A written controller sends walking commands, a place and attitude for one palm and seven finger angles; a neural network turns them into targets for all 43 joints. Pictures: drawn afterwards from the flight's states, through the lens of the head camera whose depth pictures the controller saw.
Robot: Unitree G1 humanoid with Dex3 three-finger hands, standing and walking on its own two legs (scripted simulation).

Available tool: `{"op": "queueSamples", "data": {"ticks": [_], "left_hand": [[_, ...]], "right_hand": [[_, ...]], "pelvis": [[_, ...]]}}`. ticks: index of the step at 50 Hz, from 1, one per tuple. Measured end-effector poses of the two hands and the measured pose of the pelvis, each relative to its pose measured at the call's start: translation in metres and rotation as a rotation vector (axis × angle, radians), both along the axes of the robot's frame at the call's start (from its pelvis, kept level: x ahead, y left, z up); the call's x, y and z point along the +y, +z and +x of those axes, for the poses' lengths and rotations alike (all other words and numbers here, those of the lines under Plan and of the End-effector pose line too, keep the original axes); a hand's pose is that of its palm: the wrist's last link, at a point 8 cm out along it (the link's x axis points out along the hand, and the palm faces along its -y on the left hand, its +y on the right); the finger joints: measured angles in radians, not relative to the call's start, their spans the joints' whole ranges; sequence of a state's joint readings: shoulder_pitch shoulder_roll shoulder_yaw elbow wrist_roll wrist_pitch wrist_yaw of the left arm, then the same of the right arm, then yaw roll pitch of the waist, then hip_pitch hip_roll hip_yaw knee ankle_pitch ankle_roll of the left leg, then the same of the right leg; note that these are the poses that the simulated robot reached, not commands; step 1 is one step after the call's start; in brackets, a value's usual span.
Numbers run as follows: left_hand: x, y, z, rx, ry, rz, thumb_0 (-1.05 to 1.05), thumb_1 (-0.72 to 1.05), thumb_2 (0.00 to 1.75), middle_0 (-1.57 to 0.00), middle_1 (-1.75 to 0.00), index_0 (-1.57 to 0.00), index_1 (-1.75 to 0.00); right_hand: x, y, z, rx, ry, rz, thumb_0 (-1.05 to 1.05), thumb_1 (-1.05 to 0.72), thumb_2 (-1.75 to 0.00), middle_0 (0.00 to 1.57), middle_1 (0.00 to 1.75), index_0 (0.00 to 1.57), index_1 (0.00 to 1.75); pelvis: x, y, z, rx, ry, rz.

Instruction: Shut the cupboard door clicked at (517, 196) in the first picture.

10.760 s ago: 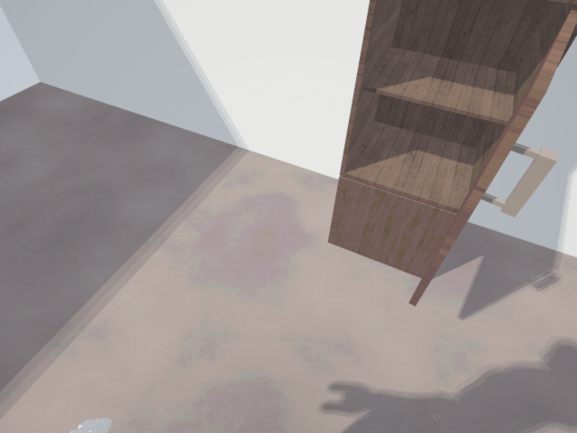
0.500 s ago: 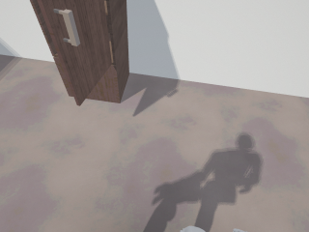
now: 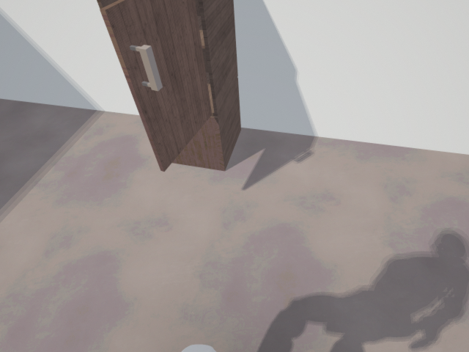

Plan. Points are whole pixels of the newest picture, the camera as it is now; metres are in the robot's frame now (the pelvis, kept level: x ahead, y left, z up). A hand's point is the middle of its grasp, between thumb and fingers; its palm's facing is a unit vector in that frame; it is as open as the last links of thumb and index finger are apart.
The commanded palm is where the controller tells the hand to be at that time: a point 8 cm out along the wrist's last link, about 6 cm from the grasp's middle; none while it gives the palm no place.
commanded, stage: take the last steps up to it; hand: left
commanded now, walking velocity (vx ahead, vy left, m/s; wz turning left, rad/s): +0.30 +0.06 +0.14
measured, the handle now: (145, 67) +0.85 +0.30 +0.08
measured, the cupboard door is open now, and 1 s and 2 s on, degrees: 80 80 80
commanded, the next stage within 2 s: come to a stop and stand still in 1.28 s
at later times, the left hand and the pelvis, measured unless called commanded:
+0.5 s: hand out of the picture +0.00 +0.25 -0.18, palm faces +0.13 -0.98 -0.15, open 7.4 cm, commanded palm none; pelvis +0.07 +0.08 +0.00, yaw +2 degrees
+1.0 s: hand (161, 268) +0.33 +0.21 -0.17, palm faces +0.07 -0.98 -0.21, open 7.2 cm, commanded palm none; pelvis +0.25 +0.03 -0.01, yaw +2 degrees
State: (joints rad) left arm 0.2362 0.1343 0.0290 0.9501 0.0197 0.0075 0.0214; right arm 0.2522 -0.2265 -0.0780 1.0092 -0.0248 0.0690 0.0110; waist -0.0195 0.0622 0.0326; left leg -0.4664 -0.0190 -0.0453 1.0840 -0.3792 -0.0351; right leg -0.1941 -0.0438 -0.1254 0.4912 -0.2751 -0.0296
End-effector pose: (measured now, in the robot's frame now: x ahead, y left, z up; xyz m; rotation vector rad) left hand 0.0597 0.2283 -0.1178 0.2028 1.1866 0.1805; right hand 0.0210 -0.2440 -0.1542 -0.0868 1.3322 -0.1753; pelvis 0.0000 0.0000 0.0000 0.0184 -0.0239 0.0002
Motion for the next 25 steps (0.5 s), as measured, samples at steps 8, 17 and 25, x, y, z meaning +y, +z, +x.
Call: {"op": "queueSamples", "data": {"ticks": [8,17,25], "left_hand": [[0.012,-0.005,-0.065,0.099,0.126,-0.024,0.0,0.92,0.9,-0.2,-0.29,-0.2,-0.3],[0.039,-0.033,-0.145,0.366,0.246,-0.117,0.0,0.91,0.9,-0.2,-0.29,-0.2,-0.3],[0.072,-0.031,-0.065,0.306,0.158,-0.13,0.01,0.91,0.9,-0.19,-0.29,-0.2,-0.3]], "right_hand": [[0.008,0.011,0.015,0.036,0.093,-0.014,0.01,-0.91,-0.9,0.2,0.3,0.19,0.3],[0.069,0.019,0.095,-0.127,0.188,-0.056,0.01,-0.91,-0.9,0.2,0.3,0.19,0.3],[0.092,0.03,0.084,-0.102,0.093,-0.084,-0.01,-0.95,-0.9,0.2,0.3,0.2,0.3]], "pelvis": [[0.01,0.006,0.009,0.009,0.054,0.001],[0.057,-0.008,0.034,0.011,0.067,-0.034],[0.08,0.004,0.068,-0.013,0.041,-0.032]]}}
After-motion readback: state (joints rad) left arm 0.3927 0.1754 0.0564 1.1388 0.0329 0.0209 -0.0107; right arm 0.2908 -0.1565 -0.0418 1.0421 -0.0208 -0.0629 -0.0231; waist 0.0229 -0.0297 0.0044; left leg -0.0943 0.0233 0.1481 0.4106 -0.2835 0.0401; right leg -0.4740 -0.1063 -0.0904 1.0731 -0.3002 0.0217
